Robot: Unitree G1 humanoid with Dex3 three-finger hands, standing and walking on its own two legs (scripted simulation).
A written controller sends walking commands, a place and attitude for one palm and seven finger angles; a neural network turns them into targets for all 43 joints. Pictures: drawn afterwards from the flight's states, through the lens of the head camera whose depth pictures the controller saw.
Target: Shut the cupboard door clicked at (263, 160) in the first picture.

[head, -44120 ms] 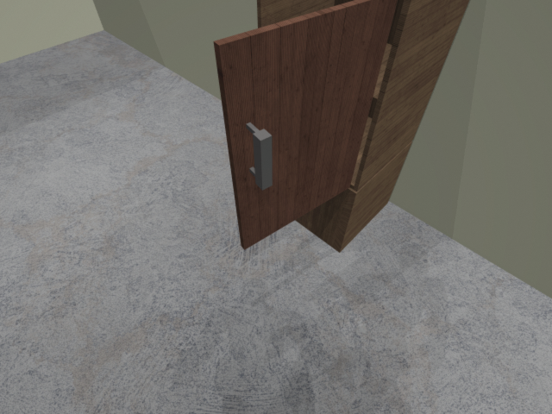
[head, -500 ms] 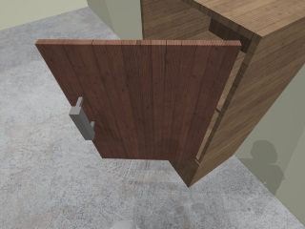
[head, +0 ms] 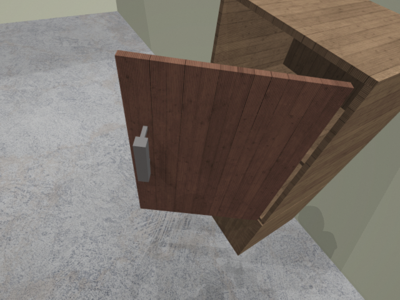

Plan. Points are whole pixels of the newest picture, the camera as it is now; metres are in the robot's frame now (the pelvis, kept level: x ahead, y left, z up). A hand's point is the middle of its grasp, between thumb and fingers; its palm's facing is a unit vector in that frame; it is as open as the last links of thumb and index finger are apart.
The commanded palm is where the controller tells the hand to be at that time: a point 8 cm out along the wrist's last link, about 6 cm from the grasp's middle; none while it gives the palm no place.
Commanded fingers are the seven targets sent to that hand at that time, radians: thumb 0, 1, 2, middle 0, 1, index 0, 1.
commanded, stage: come to a stop and stand still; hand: left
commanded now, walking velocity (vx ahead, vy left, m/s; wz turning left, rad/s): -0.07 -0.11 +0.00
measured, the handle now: (144, 154) +0.42 +0.16 +0.01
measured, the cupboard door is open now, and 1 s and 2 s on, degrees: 55 55 55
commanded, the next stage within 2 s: look again from close up in 0.16 s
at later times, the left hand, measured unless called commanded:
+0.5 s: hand out of the picture +0.01 +0.13 -0.18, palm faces -0.03 -0.97 -0.24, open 7.3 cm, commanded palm none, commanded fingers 0.00 0.90 0.90 -0.20 -0.30 -0.20 -0.30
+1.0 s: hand out of the picture +0.12 +0.14 -0.05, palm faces +0.24 -0.96 -0.14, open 7.1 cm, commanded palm +0.05 +0.16 -0.07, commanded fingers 0.00 0.90 0.90 -0.37 -0.48 -0.37 -0.48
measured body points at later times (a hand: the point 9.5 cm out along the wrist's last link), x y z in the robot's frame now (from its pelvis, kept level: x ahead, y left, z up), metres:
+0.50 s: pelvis -0.04 -0.05 -0.01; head -0.05 -0.07 +0.44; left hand +0.01 +0.18 -0.16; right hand -0.04 -0.27 -0.18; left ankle +0.01 +0.06 -0.75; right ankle -0.06 -0.18 -0.75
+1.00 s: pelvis -0.06 -0.05 -0.02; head -0.06 -0.05 +0.43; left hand +0.10 +0.19 -0.04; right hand +0.05 -0.29 -0.14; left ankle +0.01 +0.06 -0.75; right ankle -0.06 -0.18 -0.75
